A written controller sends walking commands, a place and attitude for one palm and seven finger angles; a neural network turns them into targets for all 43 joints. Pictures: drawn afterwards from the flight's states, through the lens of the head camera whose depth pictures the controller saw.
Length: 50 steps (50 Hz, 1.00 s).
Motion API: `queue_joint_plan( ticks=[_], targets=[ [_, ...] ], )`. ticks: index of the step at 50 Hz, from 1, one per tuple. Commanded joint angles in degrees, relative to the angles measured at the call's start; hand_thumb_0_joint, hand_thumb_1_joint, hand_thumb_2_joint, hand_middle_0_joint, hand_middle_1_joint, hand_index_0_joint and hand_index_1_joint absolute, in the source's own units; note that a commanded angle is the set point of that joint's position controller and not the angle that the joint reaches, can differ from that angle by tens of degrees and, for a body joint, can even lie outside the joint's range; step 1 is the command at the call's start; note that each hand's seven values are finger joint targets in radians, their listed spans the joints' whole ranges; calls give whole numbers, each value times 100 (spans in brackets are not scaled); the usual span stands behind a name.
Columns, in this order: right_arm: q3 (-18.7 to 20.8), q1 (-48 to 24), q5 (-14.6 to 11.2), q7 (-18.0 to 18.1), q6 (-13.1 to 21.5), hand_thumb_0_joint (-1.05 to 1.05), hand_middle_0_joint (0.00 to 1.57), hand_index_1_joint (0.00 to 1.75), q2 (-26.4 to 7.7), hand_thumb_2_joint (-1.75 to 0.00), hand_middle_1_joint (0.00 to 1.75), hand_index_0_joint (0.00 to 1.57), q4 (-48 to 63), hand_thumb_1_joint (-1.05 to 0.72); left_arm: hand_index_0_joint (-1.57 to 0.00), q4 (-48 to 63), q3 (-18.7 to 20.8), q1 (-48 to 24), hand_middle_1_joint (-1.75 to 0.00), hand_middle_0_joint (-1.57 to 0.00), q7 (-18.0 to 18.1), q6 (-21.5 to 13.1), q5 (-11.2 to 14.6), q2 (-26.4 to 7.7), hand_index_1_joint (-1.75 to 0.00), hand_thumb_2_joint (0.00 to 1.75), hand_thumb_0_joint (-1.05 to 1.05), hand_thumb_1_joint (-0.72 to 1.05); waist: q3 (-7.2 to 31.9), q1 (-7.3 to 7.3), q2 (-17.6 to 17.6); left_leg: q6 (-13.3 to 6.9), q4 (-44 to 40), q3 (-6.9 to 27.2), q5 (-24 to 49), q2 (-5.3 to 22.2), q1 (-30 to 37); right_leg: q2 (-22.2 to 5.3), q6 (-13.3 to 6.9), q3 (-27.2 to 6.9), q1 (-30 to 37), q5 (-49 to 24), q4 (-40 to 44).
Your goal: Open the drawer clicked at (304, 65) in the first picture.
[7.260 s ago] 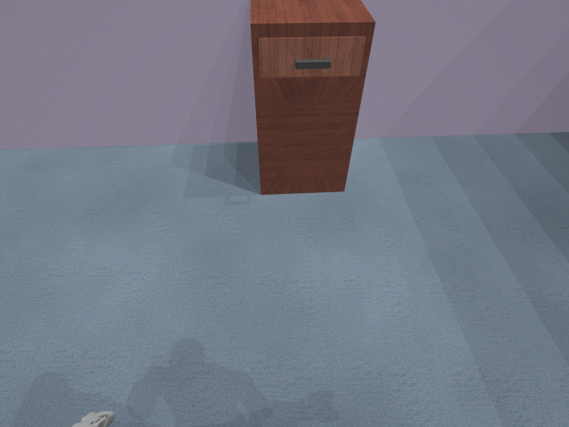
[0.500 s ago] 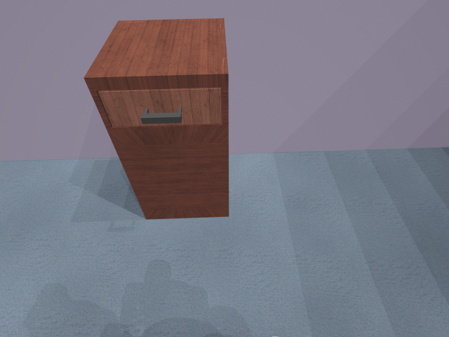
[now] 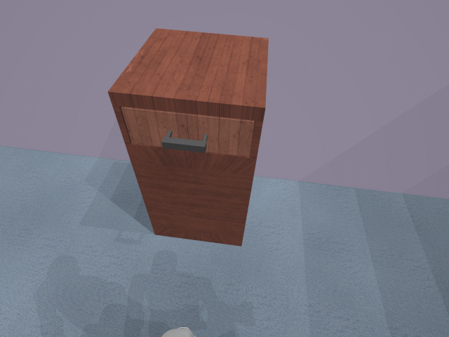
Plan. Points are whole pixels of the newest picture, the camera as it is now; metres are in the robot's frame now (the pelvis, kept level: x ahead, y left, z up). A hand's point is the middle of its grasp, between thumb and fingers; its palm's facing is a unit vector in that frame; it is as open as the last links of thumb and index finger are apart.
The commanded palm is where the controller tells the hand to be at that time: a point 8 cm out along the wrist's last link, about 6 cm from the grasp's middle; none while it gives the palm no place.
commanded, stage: take the last steps up to it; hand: left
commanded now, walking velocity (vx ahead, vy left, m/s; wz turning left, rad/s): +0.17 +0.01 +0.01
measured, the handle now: (186, 140) +0.64 +0.19 -0.07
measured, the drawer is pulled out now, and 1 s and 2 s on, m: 0.00 0.00 0.00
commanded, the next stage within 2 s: come to a stop and stand still in 0.08 s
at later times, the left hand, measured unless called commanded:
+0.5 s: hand (144, 322) +0.17 +0.19 -0.17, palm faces +0.00 -0.96 -0.27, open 7.3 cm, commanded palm none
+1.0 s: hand out of the picture +0.08 +0.21 -0.17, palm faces +0.04 -0.98 -0.18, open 7.4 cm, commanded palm none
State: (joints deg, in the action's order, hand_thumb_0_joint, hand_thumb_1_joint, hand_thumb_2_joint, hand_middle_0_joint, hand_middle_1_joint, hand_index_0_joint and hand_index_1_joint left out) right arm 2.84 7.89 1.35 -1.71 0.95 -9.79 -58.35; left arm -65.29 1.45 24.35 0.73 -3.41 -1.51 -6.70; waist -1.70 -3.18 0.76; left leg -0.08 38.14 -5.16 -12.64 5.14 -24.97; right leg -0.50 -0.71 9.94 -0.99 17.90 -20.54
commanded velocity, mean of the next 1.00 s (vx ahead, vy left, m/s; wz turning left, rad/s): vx -0.02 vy -0.01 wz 0.00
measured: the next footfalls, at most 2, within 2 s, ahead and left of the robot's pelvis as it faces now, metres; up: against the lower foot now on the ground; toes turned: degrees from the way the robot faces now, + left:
left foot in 0.06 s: +0.14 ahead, +0.12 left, +0.00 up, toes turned +7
right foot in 0.44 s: +0.18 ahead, -0.11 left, +0.00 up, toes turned -6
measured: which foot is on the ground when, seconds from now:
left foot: up 0.00-0.04, down 0.06-0.50, up 0.52-0.80, down 0.82-1.00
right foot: down 0.00-0.06, up 0.08-0.42, down 0.44-0.84, up 0.86-1.00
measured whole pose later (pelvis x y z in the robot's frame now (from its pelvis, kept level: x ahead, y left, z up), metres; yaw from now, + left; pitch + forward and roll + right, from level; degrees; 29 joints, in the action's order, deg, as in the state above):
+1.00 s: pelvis +0.06 +0.03 +0.01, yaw -1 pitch -1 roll +0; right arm 0.6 19.0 1.5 1.3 -0.3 -7.2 -61.6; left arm -61.5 2.7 16.1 0.2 2.2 -1.4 -10.9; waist 1.3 -0.3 -1.6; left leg -0.1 21.5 -1.3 -14.6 1.0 -6.4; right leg -1.1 0.8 1.9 -21.1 19.8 -46.3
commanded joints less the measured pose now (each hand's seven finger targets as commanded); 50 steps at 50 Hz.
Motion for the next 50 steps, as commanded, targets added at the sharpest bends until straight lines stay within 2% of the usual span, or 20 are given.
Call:
queue_joint_plan(
  ticks=[1, 2, 3, 5, 7, 10, 13, 19, 22, 23, 24, 25, 27, 30, 35, 39, 41, 43, 46, 50],
  targets=[
    [45, 1042, 33, 127, 229, 0, 20, 30, -460, -90, 30, 20, -17, -90, -20, 173, 166, 143, -30, -20, 37, -35, 45, -785, -30, 90, 0, 90, 104, 638, -152, -221, -1234, -83, 511, -203, 2116, -1081, -449, -542, -1060, -2433, -1152],
    [165, 1697, 82, 196, 265, 0, 20, 30, -1038, -90, 30, 20, -151, -90, -20, 248, 132, 334, -30, -20, 6, -8, 73, -530, -30, 90, 0, 90, 648, 796, 1088, -647, -1363, 1366, 1087, 1007, 3286, -481, -182, -161, -2169, -645, -2587],
    [213, 2119, 16, 241, 209, 0, 20, 30, -1365, -90, 30, 20, -209, -90, -20, 427, 86, 263, -30, -20, -9, -41, 68, -415, -30, 90, 0, 90, 850, 844, 1596, -1190, -1917, 2535, 1638, 1952, 3561, -64, -56, -156, -2974, 1690, -3941],
    [153, 1551, -37, 316, 187, 0, 20, 30, -1073, -90, 30, 20, -116, -90, -20, 486, 116, -261, -30, -20, 0, 14, 50, -495, -30, 90, 0, 90, 395, 749, 909, -1317, -2226, 2311, 899, 1825, 2649, -401, -106, -748, -3396, 1285, -4860],
    [20, 930, -43, 317, 242, 0, 20, 30, -583, -90, 30, 20, 16, -90, -20, 376, 135, -258, -30, -20, -62, 70, 11, -448, -30, 90, 0, 90, -45, 420, 427, -1075, -2529, 1545, 714, 1438, 1691, -670, -23, -855, -3068, 625, -4616],
    [-23, 797, -40, 343, 286, 0, 20, 30, -311, -90, 30, 20, 38, -90, -20, 266, 115, 52, -30, -20, -31, 238, -7, -188, -30, 90, 0, 90, -64, 204, 378, -938, -2614, 770, 1539, 1063, 1075, -628, 127, -761, -2455, 127, -3976],
    [-106, 655, -51, 398, 259, 0, 20, 30, -370, -90, 30, 20, 23, -90, -20, 254, 35, 49, -30, -20, 54, 340, 42, -130, -30, 90, 0, 90, 129, 98, 220, -919, -2271, 474, 3223, 1018, 1150, -556, 249, -807, -1894, -130, -2877],
    [31, 736, -55, 430, -10, 0, 20, 30, -609, -90, 30, 20, -153, -90, -20, 512, 93, -513, -30, -20, 115, 460, 42, -612, -30, 90, 0, 90, -140, 200, 643, -735, -1723, 575, 3191, 987, 1338, -383, 212, -619, -1430, -398, -1387],
    [94, 862, -83, 380, -120, 0, 20, 30, -500, -90, 30, 20, -115, -90, -20, 649, 189, -577, -30, -20, 141, 394, 16, -1078, -30, 90, 0, 90, -72, 231, -41, -190, -965, 317, 1732, 358, 958, -839, -23, -1232, -912, -3024, -798],
    [108, 984, -87, 349, -162, 0, 20, 30, -379, -90, 30, 20, -97, -90, -20, 718, 220, -646, -30, -20, 140, 389, 14, -1204, -30, 90, 0, 90, 19, 297, -297, -47, -539, 107, 822, 17, 828, -1336, -307, -1577, -900, -4005, -830],
    [104, 1086, -100, 343, -243, 0, 20, 30, -265, -90, 30, 20, -95, -90, -20, 718, 279, -612, -30, -20, 148, 357, 31, -1421, -30, 90, 0, 90, 413, 290, -1210, 98, 209, -115, -497, -336, 806, -1843, -727, -2085, -772, -4777, -507],
    [122, 945, -99, 353, -310, 0, 20, 30, -291, -90, 30, 20, -28, -90, -20, 741, 292, -576, -30, -20, 160, 347, 49, -1450, -30, 90, 0, 90, 531, 128, -1525, 123, 1173, 79, -2046, -465, 630, -2197, -1109, -2307, -766, -5328, -213],
    [150, 869, -113, 361, -367, 0, 20, 30, -323, -90, 30, 20, 37, -90, -20, 908, 308, -960, -30, -20, 222, 396, 21, -1332, -30, 90, 0, 90, 530, 203, -1049, 97, 2344, 653, -2136, -449, 292, -2186, -1364, -2214, -847, -4789, -179],
    [154, 902, -91, 304, -400, 0, 20, 30, -324, -90, 30, 20, 33, -90, -20, 1119, 340, -1299, -30, -20, 222, 407, -3, -1328, -30, 90, 0, 90, 546, 254, -896, 194, 2344, 656, -1689, -438, 230, -1839, -1075, -1785, -929, -3652, -61],
    [86, 878, -71, 234, -319, 0, 20, 30, -287, -90, 30, 20, 141, -90, -20, 1145, 406, -1239, -30, -20, 182, 435, -60, -1417, -30, 90, 0, 90, 476, 111, -1178, 169, 711, 396, -1552, -430, 604, -1665, -951, -1972, -948, -1433, 366],
    [-16, 1696, -48, 248, -193, 0, 20, 30, -199, -90, 30, 20, -157, -90, -20, 1057, 324, -1433, -30, -20, 130, 493, 24, -1233, -30, 90, 0, 90, 413, 465, -956, 46, -1481, 180, -503, -512, 2092, -1076, -357, -1676, -1967, 865, 379],
    [4, 1616, 54, 278, -97, 0, 20, 30, -634, -90, 30, 20, -105, -90, -20, 1087, 178, -1374, -30, -20, 63, 508, 116, -688, -30, 90, 0, 90, -139, 407, 776, -323, -2822, 1769, -1927, 622, 1135, -270, 72, -961, -2169, 665, -705],
    [28, 851, 48, 313, -59, 0, 20, 30, -886, -90, 30, 20, 117, -90, -20, 996, 176, -1409, -30, -20, 7, 524, 11, -654, -30, 90, 0, 90, -630, 284, 1511, -664, -3650, 2602, -3079, 1235, 38, -123, 146, -789, -1964, 294, -2003],
    [-31, 738, 24, 381, -10, 0, 20, 30, -743, -90, 30, 20, 71, -90, -20, 745, 185, -1013, -30, -20, -88, 461, -11, -629, -30, 90, 0, 90, -763, 183, 821, -761, -3272, 1818, -1739, 934, 718, -108, 108, -922, -2487, 305, -2979],
    [-29, 1307, 18, 420, 34, 0, 20, 30, -683, -90, 30, 20, -163, -90, -20, 709, 89, -1133, -30, -20, -102, 363, 34, -513, -30, 90, 0, 90, -463, 491, 770, -853, -2800, 1537, -54, 903, 1834, -187, 175, -789, -2579, 522, -2205]
  ],
)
